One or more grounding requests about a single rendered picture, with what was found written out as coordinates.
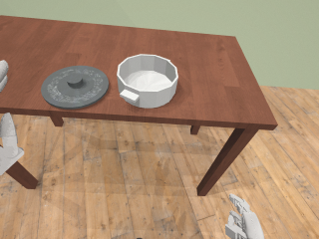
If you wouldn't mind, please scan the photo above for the knob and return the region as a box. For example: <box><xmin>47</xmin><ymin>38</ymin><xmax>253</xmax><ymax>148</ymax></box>
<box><xmin>66</xmin><ymin>74</ymin><xmax>83</xmax><ymax>88</ymax></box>

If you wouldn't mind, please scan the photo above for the left robot hand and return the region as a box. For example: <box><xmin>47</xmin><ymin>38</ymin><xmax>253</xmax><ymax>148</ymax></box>
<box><xmin>0</xmin><ymin>60</ymin><xmax>24</xmax><ymax>175</ymax></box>

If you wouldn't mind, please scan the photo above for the right robot hand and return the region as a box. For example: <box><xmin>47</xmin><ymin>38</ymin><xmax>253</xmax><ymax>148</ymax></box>
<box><xmin>225</xmin><ymin>193</ymin><xmax>265</xmax><ymax>239</ymax></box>

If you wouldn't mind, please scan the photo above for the lid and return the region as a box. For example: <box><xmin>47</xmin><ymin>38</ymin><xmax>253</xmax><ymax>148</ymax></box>
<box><xmin>41</xmin><ymin>65</ymin><xmax>109</xmax><ymax>110</ymax></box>

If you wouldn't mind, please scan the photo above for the table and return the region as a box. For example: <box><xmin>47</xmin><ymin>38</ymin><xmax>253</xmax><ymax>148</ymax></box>
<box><xmin>0</xmin><ymin>15</ymin><xmax>278</xmax><ymax>196</ymax></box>

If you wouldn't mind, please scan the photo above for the pot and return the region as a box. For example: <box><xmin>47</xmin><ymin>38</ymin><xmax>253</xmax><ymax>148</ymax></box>
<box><xmin>117</xmin><ymin>54</ymin><xmax>178</xmax><ymax>109</ymax></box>

